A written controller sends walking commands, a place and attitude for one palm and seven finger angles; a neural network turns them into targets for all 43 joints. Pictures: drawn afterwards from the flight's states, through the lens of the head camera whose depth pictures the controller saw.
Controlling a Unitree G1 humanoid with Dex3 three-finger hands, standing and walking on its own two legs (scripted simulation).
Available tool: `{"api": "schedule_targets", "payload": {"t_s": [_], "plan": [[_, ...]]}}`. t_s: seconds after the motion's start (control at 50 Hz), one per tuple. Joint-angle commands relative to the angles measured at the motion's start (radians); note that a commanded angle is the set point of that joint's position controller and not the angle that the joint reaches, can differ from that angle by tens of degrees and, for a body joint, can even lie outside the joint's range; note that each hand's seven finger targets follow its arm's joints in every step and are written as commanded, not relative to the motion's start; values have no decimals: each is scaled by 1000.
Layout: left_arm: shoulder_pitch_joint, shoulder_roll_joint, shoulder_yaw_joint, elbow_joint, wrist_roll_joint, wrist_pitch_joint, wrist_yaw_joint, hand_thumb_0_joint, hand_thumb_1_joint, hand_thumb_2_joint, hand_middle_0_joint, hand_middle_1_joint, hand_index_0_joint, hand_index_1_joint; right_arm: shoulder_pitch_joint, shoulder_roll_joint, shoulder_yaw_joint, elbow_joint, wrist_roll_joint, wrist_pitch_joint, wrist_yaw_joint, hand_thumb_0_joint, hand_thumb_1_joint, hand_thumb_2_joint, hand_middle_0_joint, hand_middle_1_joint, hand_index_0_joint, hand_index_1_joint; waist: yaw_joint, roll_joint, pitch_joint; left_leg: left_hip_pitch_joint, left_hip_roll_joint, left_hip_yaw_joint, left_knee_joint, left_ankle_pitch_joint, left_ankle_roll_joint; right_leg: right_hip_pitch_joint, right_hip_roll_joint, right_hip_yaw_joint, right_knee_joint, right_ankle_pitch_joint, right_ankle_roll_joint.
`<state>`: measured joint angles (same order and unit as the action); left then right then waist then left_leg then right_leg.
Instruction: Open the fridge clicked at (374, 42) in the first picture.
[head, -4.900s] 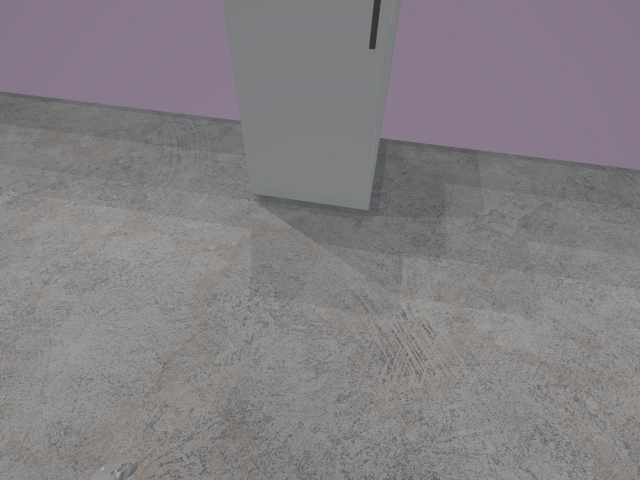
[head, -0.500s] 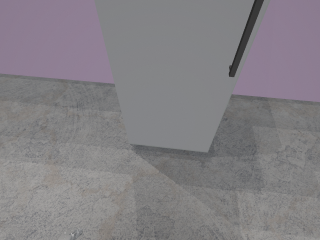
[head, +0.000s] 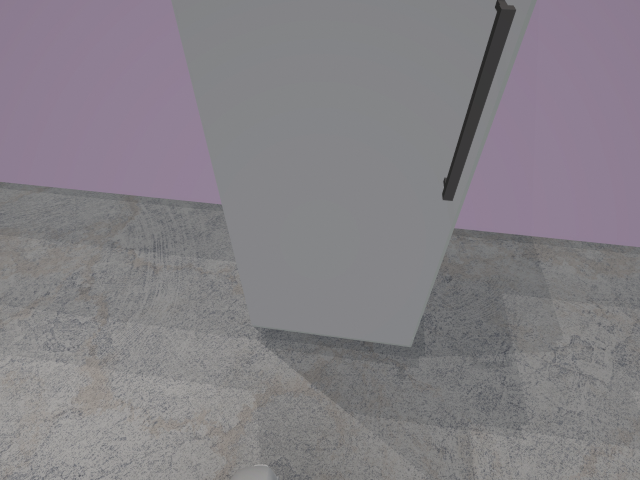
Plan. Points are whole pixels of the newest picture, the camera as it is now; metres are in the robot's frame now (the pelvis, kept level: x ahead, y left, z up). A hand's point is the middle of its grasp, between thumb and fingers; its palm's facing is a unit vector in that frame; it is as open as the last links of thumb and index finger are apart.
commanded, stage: take the last steps up to it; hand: right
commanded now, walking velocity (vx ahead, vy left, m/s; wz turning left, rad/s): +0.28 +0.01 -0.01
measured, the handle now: (470, 114) +0.65 -0.18 +0.15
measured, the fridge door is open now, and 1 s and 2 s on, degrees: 0 0 0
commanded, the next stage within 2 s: come to a stop and stand still in 0.48 s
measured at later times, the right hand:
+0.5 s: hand out of the picture +0.12 -0.13 -0.17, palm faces +0.11 +0.97 -0.20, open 7.2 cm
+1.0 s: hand (454, 468) +0.21 -0.18 -0.18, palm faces +0.08 +0.97 -0.22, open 7.4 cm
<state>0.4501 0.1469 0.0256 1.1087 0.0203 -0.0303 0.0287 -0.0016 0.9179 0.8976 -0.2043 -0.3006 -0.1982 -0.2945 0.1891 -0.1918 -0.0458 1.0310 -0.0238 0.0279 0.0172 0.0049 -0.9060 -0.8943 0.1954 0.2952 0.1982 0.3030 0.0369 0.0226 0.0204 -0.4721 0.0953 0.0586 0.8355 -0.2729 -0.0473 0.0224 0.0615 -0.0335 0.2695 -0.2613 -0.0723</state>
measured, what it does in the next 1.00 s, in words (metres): walks ahead: left foot, then right foot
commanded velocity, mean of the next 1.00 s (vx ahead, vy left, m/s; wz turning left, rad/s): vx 0.05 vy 0.03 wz -0.02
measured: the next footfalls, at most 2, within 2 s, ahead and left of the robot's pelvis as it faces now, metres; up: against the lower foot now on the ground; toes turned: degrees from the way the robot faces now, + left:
left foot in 0.16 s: +0.16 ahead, +0.14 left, +0.00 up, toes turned +6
right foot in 0.62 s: +0.26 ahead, -0.09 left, +0.00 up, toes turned -9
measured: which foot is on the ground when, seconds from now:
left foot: up 0.00-0.14, down 0.16-0.64, up 0.66-1.00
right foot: down 0.00-0.16, up 0.18-0.60, down 0.62-1.00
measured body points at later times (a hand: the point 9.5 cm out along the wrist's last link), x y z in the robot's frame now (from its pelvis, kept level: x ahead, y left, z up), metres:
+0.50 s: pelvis +0.14 +0.05 +0.00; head +0.14 +0.05 +0.45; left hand +0.20 +0.28 -0.16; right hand +0.11 -0.18 -0.15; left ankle +0.12 +0.14 -0.75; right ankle +0.20 -0.09 -0.71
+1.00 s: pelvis +0.17 +0.02 +0.00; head +0.19 +0.00 +0.44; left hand +0.25 +0.26 -0.14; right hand +0.20 -0.23 -0.17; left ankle +0.16 +0.18 -0.68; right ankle +0.22 -0.08 -0.75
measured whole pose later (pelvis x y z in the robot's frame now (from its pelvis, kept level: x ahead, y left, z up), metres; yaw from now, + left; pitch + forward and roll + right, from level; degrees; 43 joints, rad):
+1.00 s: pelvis +0.17 +0.02 +0.00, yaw +0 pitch -2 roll +1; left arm 0.13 0.16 0.05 1.02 0.02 0.02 0.04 -0.02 0.93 0.90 -0.21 -0.30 -0.20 -0.29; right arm 0.21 -0.22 -0.08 1.01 -0.02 0.07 -0.03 0.00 -0.91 -0.89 0.20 0.30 0.20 0.30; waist -0.02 0.03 0.08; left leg -0.42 0.05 0.01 1.01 -0.41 -0.05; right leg -0.25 -0.08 -0.14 0.46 -0.17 -0.03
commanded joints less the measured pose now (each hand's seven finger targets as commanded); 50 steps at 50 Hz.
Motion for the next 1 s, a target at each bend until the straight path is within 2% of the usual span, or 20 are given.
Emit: {"api": "schedule_targets", "payload": {"t_s": [0.0, 0.06, 0.1, 0.12, 0.14, 0.16, 0.2, 0.26, 0.3, 0.48, 0.56, 0.58, 0.6, 0.62, 0.64, 0.66, 0.72, 0.8, 0.9, 0.98], "plan": [[57, 151, 31, -15, 8, -27, 6, 0, 900, 900, -200, -300, -200, -300, -152, -36, -6, -116, 5, -46, -2, 0, -900, -900, 200, 300, 200, 300, 16, -123, 148, -76, 1, 3, -110, -20, 18, -69, -333, 232, -92, 189, -129], [49, 150, 29, 0, 10, -25, 7, 0, 900, 900, -200, -300, -200, -300, -102, -29, -13, -101, 7, -56, -3, 0, -900, -900, 200, 300, 200, 300, -11, -112, 124, 87, -37, 30, -224, 6, 40, -125, -310, 194, -19, 243, -103], [50, 133, 25, 13, 2, -28, 3, 0, 900, 900, -200, -300, -200, -300, 82, -66, -26, -40, 2, -73, -9, 0, -900, -900, 200, 300, 200, 300, -93, -14, 31, 382, -53, 30, -366, 88, 58, -214, -232, 114, 208, 296, -47], [63, 104, 22, 2, -9, -34, -5, 0, 900, 900, -200, -300, -200, -300, 213, -133, -41, -4, -4, -88, -19, 0, -900, -900, 200, 300, 200, 300, -137, 103, -66, 609, 104, -148, -413, 39, 118, -369, -166, 42, 440, 183, -1], [82, 62, 15, -29, -14, -36, -8, 0, 900, 900, -200, -300, -200, -300, 314, -224, -62, 21, 1, -90, -28, 0, -900, -900, 200, 300, 200, 300, -145, 289, -139, 738, 351, -496, -527, 103, 215, -568, -42, -32, 717, -274, 42], [19, 105, 26, -41, -9, -27, -9, 0, 900, 900, -200, -300, -200, -300, 325, -221, -58, 24, 17, -85, -31, 0, -900, -900, 200, 300, 200, 300, -153, 155, -105, 638, 372, -528, -587, 78, 259, -595, -79, 34, 868, -320, 34], [-22, 67, 34, -35, -7, -16, -18, 0, 900, 900, -200, -300, -200, -300, 159, -148, -45, -11, 16, -84, -37, 0, -900, -900, 200, 300, 200, 300, -94, 69, 31, 392, 316, -427, -646, -147, 235, -594, -154, 52, 933, -176, 35], [-1, 18, 30, -23, 5, 16, -26, 0, 900, 900, -200, -300, -200, -300, 90, -41, -10, -17, 10, -94, -40, 0, -900, -900, 200, 300, 200, 300, -21, 51, 108, 178, 213, -192, -695, -16, 181, -507, -184, 34, 858, -42, 66], [14, 4, 32, -19, 7, 25, -29, 0, 900, 900, -200, -300, -200, -300, 109, -28, -8, -8, 4, -101, -41, 0, -900, -900, 200, 300, 200, 300, -1, 64, 90, 163, 180, -118, -689, 96, 175, -483, -183, 8, 790, -11, 85], [-232, 31, 25, -109, -1, 4, -46, 0, 900, 900, -200, -300, -200, -300, 223, -94, -12, 49, -3, -102, -36, 0, -900, -900, 200, 300, 200, 300, -72, 106, 51, 339, 188, -108, -605, 335, 195, -456, -145, -57, 417, 0, 104], [-216, 53, 17, -95, -2, -11, -36, 0, 900, 900, -200, -300, -200, -300, 221, -84, -10, 71, 4, -85, -42, 0, -900, -900, 200, 300, 200, 300, -45, 88, 35, 291, 140, -66, -486, 327, 147, -239, -110, -82, 203, 87, 92], [-145, 88, 21, -69, -1, -20, -29, 0, 900, 900, -200, -300, -200, -300, 219, -58, -1, 72, 4, -79, -44, 0, -900, -900, 200, 300, 200, 300, -17, 0, -6, 248, 87, -22, -355, 333, 108, -104, -148, -42, 140, 241, 84], [-81, 151, 30, -55, 4, -27, -15, 0, 900, 900, -200, -300, -200, -300, 244, -11, 13, 69, 13, -76, -48, 0, -900, -900, 200, 300, 200, 300, -2, -155, -84, 127, 9, 31, -220, 164, 57, 64, -305, 103, 170, 585, 28], [-65, 181, 27, -49, -4, -20, -4, 0, 900, 900, -200, -300, -200, -300, 271, 14, 28, 76, 23, -69, -55, 0, -900, -900, 200, 300, 200, 300, -11, -260, -138, 110, -23, 44, -121, -221, 16, 94, -455, 201, 148, 942, -66], [-105, 169, 17, -47, -8, -8, 8, 0, 900, 900, -200, -300, -200, -300, 279, 6, 30, 90, 21, -59, -65, 0, -900, -900, 200, 300, 200, 300, -29, -182, -120, 147, -12, -11, -71, -340, 8, 37, -469, 157, 133, 1052, -103], [-146, 160, 7, -45, -10, -9, 19, 0, 900, 900, -200, -300, -200, -300, 269, 1, 31, 105, 17, -44, -69, 0, -900, -900, 200, 300, 200, 300, -34, -213, -106, 162, -2, -36, -53, -328, 1, 2, -443, 144, 113, 1081, -91], [-203, 160, 16, -56, -13, 13, 32, 0, 900, 900, -200, -300, -200, -300, 236, -29, 17, 101, 8, -15, -67, 0, -900, -900, 200, 300, 200, 300, -32, -152, 5, 128, 3, -40, -3, -244, -2, -74, -424, 106, 107, 1078, -82], [-209, 184, 52, -83, -8, 33, 38, 0, 900, 900, -200, -300, -200, -300, 206, -43, -19, 45, -1, 24, -59, 0, -900, -900, 200, 300, 200, 300, -34, -86, -11, 61, -26, -63, 221, -200, -3, -143, -448, 91, 76, 868, -109], [-275, 169, 59, -133, -1, 36, 25, 0, 900, 900, -200, -300, -200, -300, 170, -39, -38, -18, -2, 43, -47, 0, -900, -900, 200, 300, 200, 300, -49, -176, -36, 38, -37, -72, 266, -120, -10, -227, -393, 49, 35, 468, -92], [-277, 171, 62, -129, 10, 42, 7, 0, 900, 900, -200, -300, -200, -300, 113, -29, -25, -50, -1, 29, -39, 0, -900, -900, 200, 300, 200, 300, -35, -266, -9, 112, -24, -19, 1, -158, 2, -262, -361, 85, -21, 58, -72]]}}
